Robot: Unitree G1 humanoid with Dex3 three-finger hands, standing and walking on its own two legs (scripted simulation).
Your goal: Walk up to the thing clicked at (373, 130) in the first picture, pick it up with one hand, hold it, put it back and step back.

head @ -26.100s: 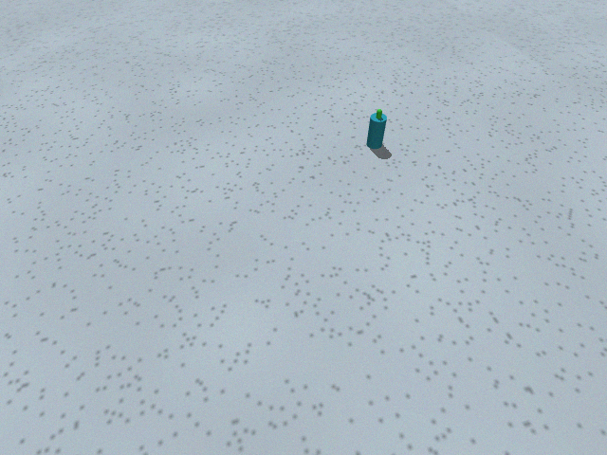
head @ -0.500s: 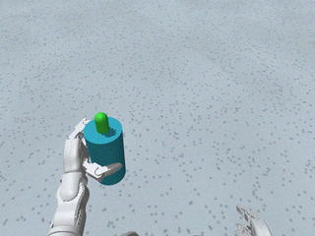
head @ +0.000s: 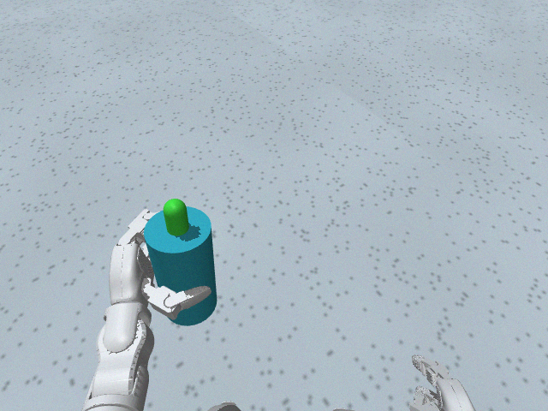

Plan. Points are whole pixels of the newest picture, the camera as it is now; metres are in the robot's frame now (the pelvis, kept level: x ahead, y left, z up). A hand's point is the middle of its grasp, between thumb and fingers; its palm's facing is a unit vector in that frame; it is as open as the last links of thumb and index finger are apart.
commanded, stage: hold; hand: left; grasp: from the side
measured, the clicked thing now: (183, 259) +0.31 +0.14 +0.06
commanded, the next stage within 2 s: crouch in 0.90 s
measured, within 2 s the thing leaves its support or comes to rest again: neither
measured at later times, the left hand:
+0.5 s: hand (174, 262) +0.31 +0.16 +0.05, palm faces +0.12 -0.99 -0.01, open 12.0 cm
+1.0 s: hand (173, 258) +0.32 +0.16 +0.06, palm faces +0.12 -0.99 -0.01, open 12.0 cm
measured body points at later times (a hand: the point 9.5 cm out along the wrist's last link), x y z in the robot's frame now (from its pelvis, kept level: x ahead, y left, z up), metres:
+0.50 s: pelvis +0.00 +0.00 +0.00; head +0.03 +0.01 +0.45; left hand +0.30 +0.21 +0.06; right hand +0.14 -0.24 -0.10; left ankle +0.02 +0.13 -0.70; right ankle +0.00 -0.13 -0.70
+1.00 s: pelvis +0.00 +0.00 +0.00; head +0.04 +0.01 +0.45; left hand +0.30 +0.21 +0.06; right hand +0.14 -0.23 -0.10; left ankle +0.02 +0.13 -0.70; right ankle +0.00 -0.13 -0.70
